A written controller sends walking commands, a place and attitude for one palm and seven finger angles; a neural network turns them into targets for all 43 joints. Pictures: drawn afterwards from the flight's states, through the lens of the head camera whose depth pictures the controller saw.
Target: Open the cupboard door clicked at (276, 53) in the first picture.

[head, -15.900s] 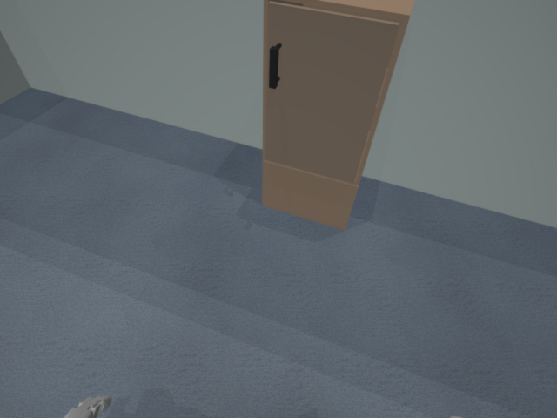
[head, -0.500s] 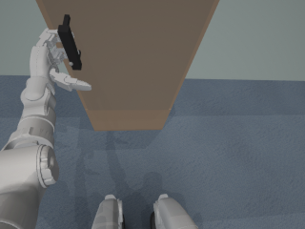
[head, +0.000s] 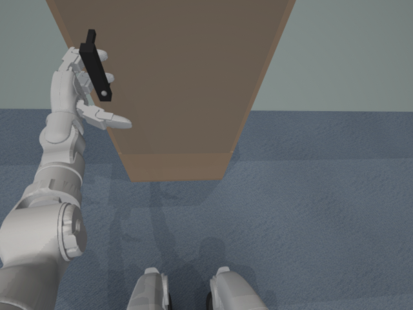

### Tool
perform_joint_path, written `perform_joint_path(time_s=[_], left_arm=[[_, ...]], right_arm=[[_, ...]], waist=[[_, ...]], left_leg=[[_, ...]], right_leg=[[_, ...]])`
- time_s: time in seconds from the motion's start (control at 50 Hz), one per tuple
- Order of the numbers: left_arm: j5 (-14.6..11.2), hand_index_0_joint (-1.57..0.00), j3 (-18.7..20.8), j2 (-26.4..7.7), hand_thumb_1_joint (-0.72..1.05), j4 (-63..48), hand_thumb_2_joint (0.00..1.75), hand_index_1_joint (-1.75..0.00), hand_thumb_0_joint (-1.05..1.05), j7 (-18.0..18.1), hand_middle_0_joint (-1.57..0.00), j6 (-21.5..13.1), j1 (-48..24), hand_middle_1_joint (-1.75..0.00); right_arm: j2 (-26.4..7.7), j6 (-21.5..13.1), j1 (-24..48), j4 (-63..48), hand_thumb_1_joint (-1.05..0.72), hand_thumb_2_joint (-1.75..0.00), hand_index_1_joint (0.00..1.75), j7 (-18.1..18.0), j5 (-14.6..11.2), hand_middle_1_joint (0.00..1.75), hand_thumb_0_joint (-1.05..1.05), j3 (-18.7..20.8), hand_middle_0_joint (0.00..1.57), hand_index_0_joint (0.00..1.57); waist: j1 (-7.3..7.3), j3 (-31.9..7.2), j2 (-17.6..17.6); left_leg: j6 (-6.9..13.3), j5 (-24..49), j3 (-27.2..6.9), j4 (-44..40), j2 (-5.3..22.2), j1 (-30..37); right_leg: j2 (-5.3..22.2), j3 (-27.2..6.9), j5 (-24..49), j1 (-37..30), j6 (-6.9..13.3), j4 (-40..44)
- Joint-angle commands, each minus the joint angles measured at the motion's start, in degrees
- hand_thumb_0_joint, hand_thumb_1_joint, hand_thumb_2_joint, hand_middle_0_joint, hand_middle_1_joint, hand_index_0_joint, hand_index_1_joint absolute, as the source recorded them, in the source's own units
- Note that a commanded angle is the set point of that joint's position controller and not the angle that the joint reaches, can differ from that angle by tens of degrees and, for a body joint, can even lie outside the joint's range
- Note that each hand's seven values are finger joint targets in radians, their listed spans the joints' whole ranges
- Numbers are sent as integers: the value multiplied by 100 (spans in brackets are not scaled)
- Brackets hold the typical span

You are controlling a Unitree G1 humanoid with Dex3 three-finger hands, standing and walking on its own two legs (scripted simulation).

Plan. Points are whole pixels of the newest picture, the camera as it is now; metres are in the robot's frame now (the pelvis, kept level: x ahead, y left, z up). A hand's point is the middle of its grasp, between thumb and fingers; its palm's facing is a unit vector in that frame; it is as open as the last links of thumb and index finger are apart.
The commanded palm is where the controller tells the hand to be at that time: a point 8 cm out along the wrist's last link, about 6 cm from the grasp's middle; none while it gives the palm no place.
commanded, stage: slide the fingers in behind the handle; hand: left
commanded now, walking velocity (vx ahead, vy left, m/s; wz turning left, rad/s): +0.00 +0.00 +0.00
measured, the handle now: (99, 67) +0.57 +0.17 +0.07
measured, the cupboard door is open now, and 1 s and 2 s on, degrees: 0 0 43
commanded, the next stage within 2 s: close the thumb around the handle in 0.04 s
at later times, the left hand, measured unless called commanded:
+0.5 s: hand (104, 92) +0.52 +0.15 +0.06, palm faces -0.02 -1.00 -0.01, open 10.3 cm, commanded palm +0.49 +0.19 +0.07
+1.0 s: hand (109, 91) +0.52 +0.14 +0.06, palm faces -0.01 -1.00 -0.01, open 5.7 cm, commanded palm +0.49 +0.18 +0.07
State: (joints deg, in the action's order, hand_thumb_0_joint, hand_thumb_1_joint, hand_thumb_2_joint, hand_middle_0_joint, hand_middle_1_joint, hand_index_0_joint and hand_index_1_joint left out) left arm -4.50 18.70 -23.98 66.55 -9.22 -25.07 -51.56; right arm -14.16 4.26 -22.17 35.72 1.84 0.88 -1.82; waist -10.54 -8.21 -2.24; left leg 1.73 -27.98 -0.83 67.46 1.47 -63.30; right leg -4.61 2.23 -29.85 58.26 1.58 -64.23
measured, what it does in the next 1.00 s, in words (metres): stands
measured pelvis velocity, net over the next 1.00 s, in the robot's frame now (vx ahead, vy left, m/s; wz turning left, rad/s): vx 0.00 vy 0.00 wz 0.00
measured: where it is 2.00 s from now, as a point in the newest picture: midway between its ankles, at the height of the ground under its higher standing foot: outside the picture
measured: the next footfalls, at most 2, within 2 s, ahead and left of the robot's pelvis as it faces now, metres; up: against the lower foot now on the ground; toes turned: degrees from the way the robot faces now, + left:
none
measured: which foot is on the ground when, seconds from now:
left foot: down 0.00-1.00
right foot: down 0.00-1.00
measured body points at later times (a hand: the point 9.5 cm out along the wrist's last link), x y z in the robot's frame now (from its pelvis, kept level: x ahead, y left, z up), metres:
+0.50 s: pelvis +0.00 +0.00 +0.00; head +0.14 +0.03 +0.43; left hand +0.51 +0.21 +0.07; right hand +0.00 -0.26 -0.11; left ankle +0.03 +0.10 -0.64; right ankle +0.00 -0.11 -0.64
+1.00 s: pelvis +0.00 +0.00 +0.00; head +0.14 +0.02 +0.43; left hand +0.51 +0.20 +0.07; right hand +0.00 -0.26 -0.11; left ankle +0.03 +0.10 -0.64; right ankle +0.00 -0.11 -0.64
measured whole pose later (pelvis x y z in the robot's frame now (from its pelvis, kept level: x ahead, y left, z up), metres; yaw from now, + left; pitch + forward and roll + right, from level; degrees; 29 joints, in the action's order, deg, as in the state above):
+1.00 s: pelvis +0.00 +0.00 +0.00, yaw +0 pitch +25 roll -4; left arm -3.8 18.1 -23.8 67.6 -7.2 -24.9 -53.3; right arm -14.3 4.8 -22.2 35.9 1.8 1.1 -1.7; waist -11.1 -8.0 -2.4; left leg 1.8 -28.1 -0.9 68.0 1.3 -64.4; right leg -4.5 2.3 -30.1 59.4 1.5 -64.8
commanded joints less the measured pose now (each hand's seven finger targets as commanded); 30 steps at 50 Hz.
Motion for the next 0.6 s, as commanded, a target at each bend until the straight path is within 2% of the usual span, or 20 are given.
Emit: perform_joint_path(time_s=[0.0,0.06,0.08,0.1,0.12,0.18,0.2,0.22,0.28,0.3,0.32,0.36,0.4,0.42,0.44,0.5,0.52,0.54,0.56,0.58], left_arm=[[-39,-30,-36,-1024,-50,-1113,30,-120,0,-20,-30,-478,-2498,-120],[-36,-30,29,-1182,-50,-955,30,-120,0,-20,-30,-349,-2619,-120],[-37,-30,200,-1379,-50,-980,30,-120,0,-11,-30,-368,-2666,-120],[-12,-30,140,-1357,-50,-1004,30,-120,0,-25,-30,-364,-2671,-120],[-40,-30,61,-1219,-50,-916,30,-120,0,-37,-30,-336,-2613,-120],[-81,-31,17,-1175,-33,-1135,37,-122,0,-53,-31,-435,-2962,-122],[-65,-32,32,-1226,-28,-1261,40,-122,0,-70,-32,-489,-2972,-122],[-73,-32,-15,-1132,-22,-1211,42,-123,0,-78,-32,-491,-2860,-123],[-61,-33,-74,-1047,-5,-972,49,-125,0,-73,-33,-419,-2804,-125],[-50,-34,14,-1173,0,-1021,52,-125,0,-46,-34,-388,-2893,-125],[-52,-34,-14,-1136,6,-995,54,-126,0,-46,-34,-339,-2812,-126],[-56,-35,157,-1350,17,-1055,59,-127,0,-30,-35,-303,-2724,-127],[-56,-36,72,-1230,28,-1223,64,-128,0,-7,-36,-368,-2868,-128],[-70,-36,-34,-1039,34,-1249,66,-129,0,-8,-36,-381,-2779,-129],[-59,-36,21,-1097,40,-1211,68,-130,0,10,-36,-394,-2690,-130],[-15,-38,-46,-1029,56,-1180,76,-131,0,55,-38,-429,-2718,-131],[-8,-38,-111,-913,62,-980,78,-132,0,72,-38,-376,-2603,-132],[-8,-38,-40,-1016,68,-985,80,-133,0,99,-38,-364,-2688,-133],[0,-39,-183,-860,73,-950,83,-133,0,96,-39,-334,-2701,-133],[-12,-39,-120,-899,79,-1017,85,-134,0,117,-39,-362,-2810,-134]], right_arm=[[-1046,-54,-912,-262,-90,-90,30,-66,15,30,0,393,20,20],[-1081,-35,-924,-253,-90,-90,30,-95,1,30,0,382,20,20],[-1095,-47,-950,-253,-90,-90,30,-111,11,30,0,381,20,20],[-1091,-40,-936,-267,-90,-90,30,-117,1,30,0,375,20,20],[-1071,-43,-908,-277,-90,-90,30,-111,-7,30,0,364,20,20],[-1075,-79,-918,-238,-90,-90,30,-124,19,30,0,371,20,20],[-1086,-86,-915,-234,-90,-90,30,-121,19,30,0,384,20,20],[-1079,-81,-904,-232,-90,-90,30,-117,19,30,0,390,20,20],[-1096,-69,-971,-175,-90,-90,30,-112,33,30,0,387,20,20],[-1123,-59,-973,-174,-90,-90,30,-114,34,30,0,396,20,20],[-1113,-47,-972,-187,-90,-90,30,-112,28,30,0,391,20,20],[-1127,-29,-970,-223,-90,-90,30,-127,26,30,0,388,20,20],[-1096,-32,-967,-227,-90,-90,30,-122,29,30,0,390,20,20],[-1066,-36,-955,-237,-90,-90,30,-103,33,30,0,395,20,20],[-1082,-32,-960,-225,-90,-90,30,-92,42,30,0,396,20,20],[-1094,-14,-976,-193,-90,-90,30,-72,50,30,0,408,20,20],[-1093,-1,-971,-193,-90,-90,30,-64,50,30,0,408,20,20],[-1112,6,-1004,-194,-90,-90,30,-75,53,30,0,409,20,20],[-1092,3,-987,-212,-90,-90,30,-67,45,30,0,406,20,20],[-1100,-11,-1001,-207,-90,-90,30,-67,55,30,0,410,20,20]], waist=[[-83,-2661,-539],[-153,-2443,-355],[-109,-2508,-458],[-97,-2616,-527],[-98,-2543,-547],[-179,-2652,-668],[-117,-2875,-820],[-101,-2922,-839],[-171,-2760,-726],[-183,-2793,-709],[-151,-2812,-663],[-88,-2881,-605],[-115,-2957,-698],[-105,-2941,-757],[-68,-2898,-766],[-108,-2813,-765],[-146,-2652,-621],[-167,-2566,-521],[-191,-2529,-524],[-184,-2565,-610]], left_leg=[[25,2146,-320,-581,-53,2587],[65,1812,-286,-584,-65,2272],[65,1830,-288,-568,-69,2295],[47,1914,-310,-588,-62,2393],[40,1879,-313,-593,-66,2397],[42,1973,-377,-547,-40,2618],[7,2099,-399,-550,-26,2801],[-7,2197,-418,-541,-24,2888],[4,2213,-454,-531,-15,2839],[8,2194,-438,-532,-5,2812],[14,2196,-420,-537,-25,2754],[16,2197,-390,-550,-29,2662],[10,2365,-410,-552,-16,2835],[-3,2420,-406,-557,-18,2916],[-17,2411,-422,-568,-9,2926],[-43,2451,-486,-587,23,3019],[-29,2280,-476,-594,8,2884],[-14,2228,-463,-614,8,2782],[-5,2118,-448,-626,-14,2722],[-5,2151,-470,-612,-9,2790]], right_leg=[[60,-128,2040,-646,-14,808],[66,-176,1856,-706,-38,884],[70,-184,1857,-716,-20,853],[74,-166,1893,-693,-15,825],[68,-149,1828,-635,-10,845],[60,-124,1794,-450,4,800],[70,-113,1823,-429,10,769],[64,-96,1861,-405,22,759],[52,-59,1833,-296,22,752],[60,-64,1838,-310,-2,759],[57,-76,1883,-419,0,772],[65,-95,1952,-590,1,777],[59,-83,2053,-524,3,746],[56,-68,2066,-489,4,767],[52,-55,2015,-462,14,769],[46,-6,1924,-271,25,733],[38,-8,1818,-248,13,776],[45,-14,1824,-305,8,790],[41,-28,1776,-324,1,812],[46,-16,1760,-249,23,777]])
